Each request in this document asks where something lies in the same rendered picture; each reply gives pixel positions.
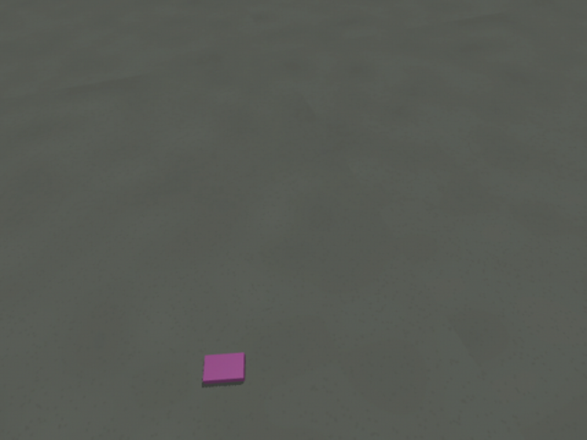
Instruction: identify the small box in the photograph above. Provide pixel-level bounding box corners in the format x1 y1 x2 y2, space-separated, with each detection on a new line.
203 352 246 384

